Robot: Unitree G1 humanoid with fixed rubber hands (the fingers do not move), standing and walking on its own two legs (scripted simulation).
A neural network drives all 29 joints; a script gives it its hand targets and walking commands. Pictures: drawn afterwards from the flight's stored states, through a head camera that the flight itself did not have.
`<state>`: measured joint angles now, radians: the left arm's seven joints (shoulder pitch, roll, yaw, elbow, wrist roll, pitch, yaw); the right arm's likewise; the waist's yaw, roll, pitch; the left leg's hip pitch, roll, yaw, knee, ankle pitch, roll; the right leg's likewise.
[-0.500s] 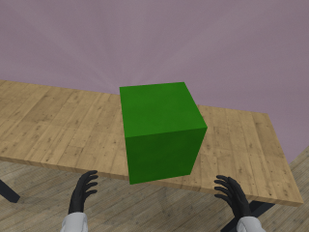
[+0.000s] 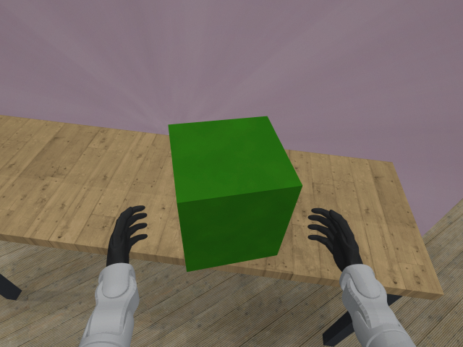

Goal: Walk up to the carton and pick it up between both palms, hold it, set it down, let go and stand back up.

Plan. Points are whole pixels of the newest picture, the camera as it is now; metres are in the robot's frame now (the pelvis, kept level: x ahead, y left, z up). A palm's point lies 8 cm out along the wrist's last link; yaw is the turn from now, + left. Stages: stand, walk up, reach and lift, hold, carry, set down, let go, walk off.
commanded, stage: reach and lift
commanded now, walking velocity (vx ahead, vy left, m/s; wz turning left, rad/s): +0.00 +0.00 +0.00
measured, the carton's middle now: (226, 194) +0.42 +0.04 +0.00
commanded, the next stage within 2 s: none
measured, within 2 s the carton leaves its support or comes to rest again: neither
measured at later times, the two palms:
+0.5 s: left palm (117, 212) +0.29 +0.22 +0.08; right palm (342, 202) +0.35 -0.17 +0.08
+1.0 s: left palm (110, 170) +0.34 +0.23 +0.13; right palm (334, 152) +0.42 -0.15 +0.14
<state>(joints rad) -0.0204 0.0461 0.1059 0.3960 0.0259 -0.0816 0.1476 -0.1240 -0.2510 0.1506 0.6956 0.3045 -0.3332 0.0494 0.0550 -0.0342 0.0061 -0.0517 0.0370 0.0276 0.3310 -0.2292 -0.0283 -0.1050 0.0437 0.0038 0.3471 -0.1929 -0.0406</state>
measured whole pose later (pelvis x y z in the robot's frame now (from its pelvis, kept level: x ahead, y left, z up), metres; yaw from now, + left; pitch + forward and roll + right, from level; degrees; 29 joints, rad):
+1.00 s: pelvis -0.01 +0.00 +0.00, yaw +1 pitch +3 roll +0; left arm -0.56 0.13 0.19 0.36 -0.06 0.45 0.13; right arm -0.77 -0.36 0.08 0.80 0.37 0.16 0.01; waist 0.10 0.01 -0.03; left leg -0.19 0.04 0.01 0.33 -0.19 -0.03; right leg -0.22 0.05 -0.01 0.29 -0.13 -0.04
